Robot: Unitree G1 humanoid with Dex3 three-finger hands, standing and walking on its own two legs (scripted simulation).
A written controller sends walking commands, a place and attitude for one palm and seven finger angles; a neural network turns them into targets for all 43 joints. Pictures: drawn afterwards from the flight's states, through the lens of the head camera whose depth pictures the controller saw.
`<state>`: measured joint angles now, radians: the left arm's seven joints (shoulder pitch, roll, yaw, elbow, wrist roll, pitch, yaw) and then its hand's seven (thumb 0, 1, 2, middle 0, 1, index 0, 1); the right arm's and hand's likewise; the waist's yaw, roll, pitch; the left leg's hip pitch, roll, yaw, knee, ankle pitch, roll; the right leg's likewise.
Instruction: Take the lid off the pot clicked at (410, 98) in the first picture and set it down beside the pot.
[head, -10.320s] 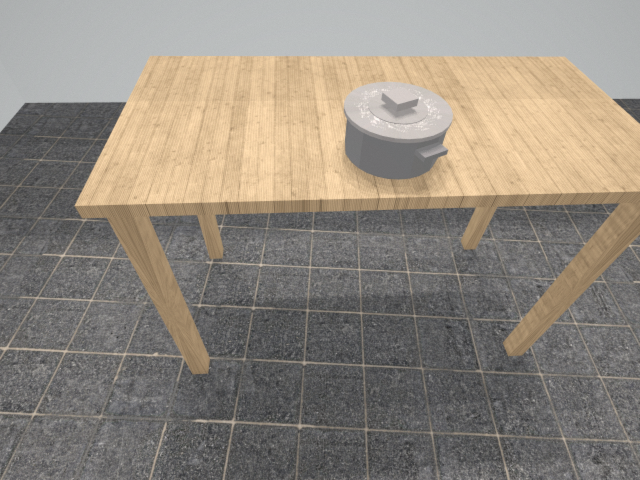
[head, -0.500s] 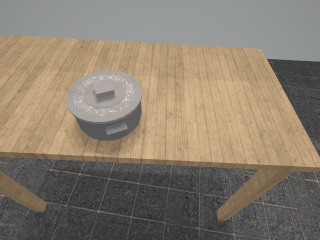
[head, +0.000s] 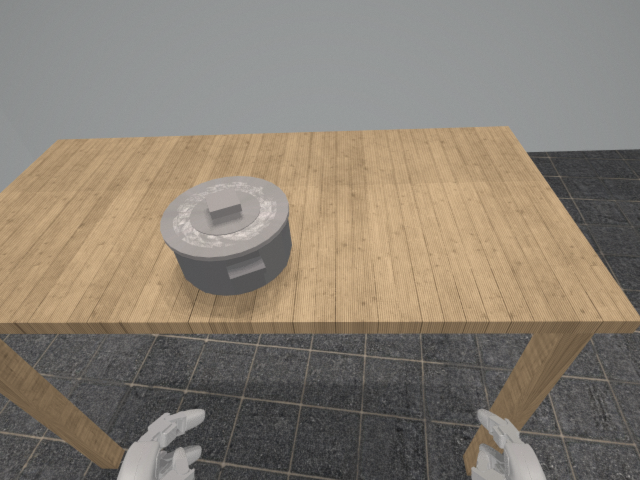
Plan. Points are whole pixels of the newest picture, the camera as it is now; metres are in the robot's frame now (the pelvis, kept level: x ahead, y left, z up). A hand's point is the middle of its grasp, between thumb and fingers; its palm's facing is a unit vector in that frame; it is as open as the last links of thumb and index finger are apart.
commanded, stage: lift the closed hand beside the body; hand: left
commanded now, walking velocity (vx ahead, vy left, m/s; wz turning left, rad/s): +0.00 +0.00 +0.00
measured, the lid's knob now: (223, 203) +0.48 +0.18 +0.12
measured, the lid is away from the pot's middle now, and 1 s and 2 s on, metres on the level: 0.00 0.00 0.00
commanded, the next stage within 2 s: raise the hand higher, near the body in 0.34 s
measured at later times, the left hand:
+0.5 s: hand out of the picture +0.10 +0.23 +0.06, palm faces +0.28 -0.88 -0.38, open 3.1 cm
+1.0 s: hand (57, 445) +0.13 +0.24 +0.12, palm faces +0.33 -0.86 -0.39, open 3.1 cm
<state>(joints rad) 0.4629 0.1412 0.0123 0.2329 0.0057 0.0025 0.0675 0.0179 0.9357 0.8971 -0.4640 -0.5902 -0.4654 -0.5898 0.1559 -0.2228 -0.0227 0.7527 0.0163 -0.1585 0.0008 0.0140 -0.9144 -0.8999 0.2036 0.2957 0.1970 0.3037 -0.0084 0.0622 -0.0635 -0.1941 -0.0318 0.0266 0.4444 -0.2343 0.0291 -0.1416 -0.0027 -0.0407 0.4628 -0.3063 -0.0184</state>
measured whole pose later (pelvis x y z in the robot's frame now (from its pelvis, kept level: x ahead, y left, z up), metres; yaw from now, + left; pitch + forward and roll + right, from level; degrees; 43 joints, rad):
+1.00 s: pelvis -0.02 +0.02 +0.00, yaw +0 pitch -6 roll -1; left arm 0.65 0.31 0.21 -0.46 -0.02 -0.12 0.08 0.02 0.89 0.90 -1.30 -1.49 -1.30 -1.49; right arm 0.18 -0.20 0.03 0.59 0.01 -0.18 -0.05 0.01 -0.90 -0.90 0.21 0.30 0.20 0.30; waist 0.07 0.05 0.02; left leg -0.13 -0.03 0.03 0.44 -0.22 0.05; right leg -0.05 0.00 -0.04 0.40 -0.25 0.00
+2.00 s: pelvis -0.04 +0.00 +0.00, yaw +2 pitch -2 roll -1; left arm 0.13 0.74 0.16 -0.32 0.67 0.07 -0.35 0.00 0.07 1.42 -1.05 -0.59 -1.05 -0.59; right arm 0.09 -0.30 0.03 0.56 0.05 0.05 -0.01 0.01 -0.90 -0.90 0.20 0.30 0.20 0.30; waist 0.07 0.15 0.02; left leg -0.24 -0.02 -0.01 0.45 -0.17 0.03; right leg -0.16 0.01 -0.08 0.43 -0.23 -0.02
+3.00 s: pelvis -0.04 +0.01 +0.00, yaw +1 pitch -2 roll +0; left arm -0.41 0.64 -0.12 0.01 0.78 0.18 -0.44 0.00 -0.35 1.58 -0.87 -0.08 -0.87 -0.08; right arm 0.10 -0.31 0.05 0.57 0.07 0.08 0.01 0.01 -0.90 -0.90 0.20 0.30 0.20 0.30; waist 0.03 0.13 0.03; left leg -0.25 -0.04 0.01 0.45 -0.17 0.05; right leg -0.20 -0.02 -0.06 0.48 -0.25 -0.01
